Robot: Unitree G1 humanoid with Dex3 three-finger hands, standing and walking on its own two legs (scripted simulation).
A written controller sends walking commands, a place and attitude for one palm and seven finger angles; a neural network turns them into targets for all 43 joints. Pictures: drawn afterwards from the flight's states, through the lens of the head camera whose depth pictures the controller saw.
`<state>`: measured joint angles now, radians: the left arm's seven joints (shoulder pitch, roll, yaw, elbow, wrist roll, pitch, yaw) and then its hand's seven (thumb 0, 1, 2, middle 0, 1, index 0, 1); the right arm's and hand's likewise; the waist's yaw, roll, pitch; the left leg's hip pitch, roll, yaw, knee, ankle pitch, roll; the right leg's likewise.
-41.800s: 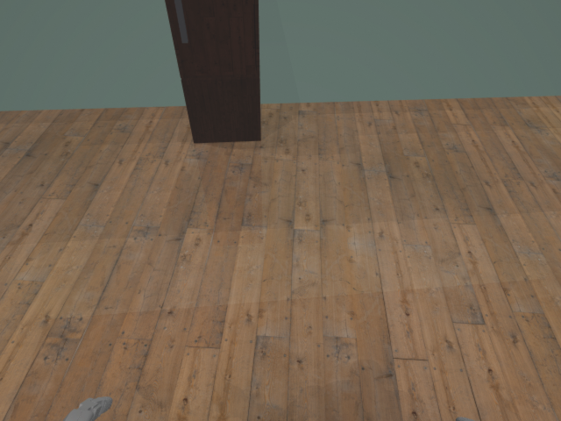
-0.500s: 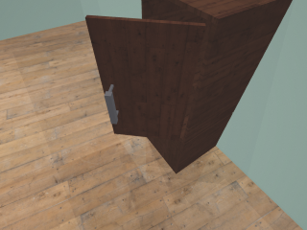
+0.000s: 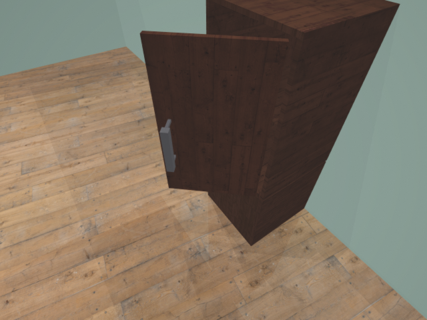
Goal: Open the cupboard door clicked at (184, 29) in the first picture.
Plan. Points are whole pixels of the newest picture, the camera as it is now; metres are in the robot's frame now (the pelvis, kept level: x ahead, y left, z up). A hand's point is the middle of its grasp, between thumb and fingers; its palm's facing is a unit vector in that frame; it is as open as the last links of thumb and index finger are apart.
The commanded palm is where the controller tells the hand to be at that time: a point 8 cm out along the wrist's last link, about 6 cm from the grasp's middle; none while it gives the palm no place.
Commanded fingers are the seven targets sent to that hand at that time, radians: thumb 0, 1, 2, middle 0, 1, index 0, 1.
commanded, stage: come to a stop and stand still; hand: left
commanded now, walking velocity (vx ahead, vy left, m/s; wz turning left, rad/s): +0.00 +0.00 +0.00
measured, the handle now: (169, 146) +0.63 +0.18 -0.08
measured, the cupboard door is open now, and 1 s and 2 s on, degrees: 49 49 49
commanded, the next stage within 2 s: look again from close up in 0.36 s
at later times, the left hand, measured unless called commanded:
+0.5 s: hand out of the picture -0.01 +0.15 -0.18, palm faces +0.02 -0.99 -0.16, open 7.3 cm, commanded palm none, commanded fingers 0.00 0.90 0.90 -0.20 -0.30 -0.20 -0.30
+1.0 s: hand out of the picture +0.01 +0.15 -0.18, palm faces +0.03 -0.99 -0.17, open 7.3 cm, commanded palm none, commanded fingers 0.00 0.90 0.90 -0.20 -0.30 -0.20 -0.30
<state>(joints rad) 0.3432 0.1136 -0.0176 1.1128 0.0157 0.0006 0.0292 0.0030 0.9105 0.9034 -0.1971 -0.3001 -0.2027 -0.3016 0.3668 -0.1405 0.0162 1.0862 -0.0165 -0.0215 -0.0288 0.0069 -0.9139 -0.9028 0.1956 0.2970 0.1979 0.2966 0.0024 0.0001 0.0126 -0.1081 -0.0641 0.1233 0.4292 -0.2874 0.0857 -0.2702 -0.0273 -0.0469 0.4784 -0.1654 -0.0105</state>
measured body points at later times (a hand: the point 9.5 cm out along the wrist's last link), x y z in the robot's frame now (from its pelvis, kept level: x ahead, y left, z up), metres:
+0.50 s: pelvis +0.01 +0.00 +0.00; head +0.00 -0.01 +0.45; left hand -0.01 +0.20 -0.16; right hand -0.02 -0.21 -0.16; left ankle -0.03 +0.06 -0.74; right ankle +0.06 -0.11 -0.74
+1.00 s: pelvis +0.02 -0.01 +0.00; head +0.03 +0.00 +0.45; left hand +0.01 +0.20 -0.16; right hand +0.00 -0.22 -0.16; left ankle -0.03 +0.06 -0.74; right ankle +0.06 -0.11 -0.74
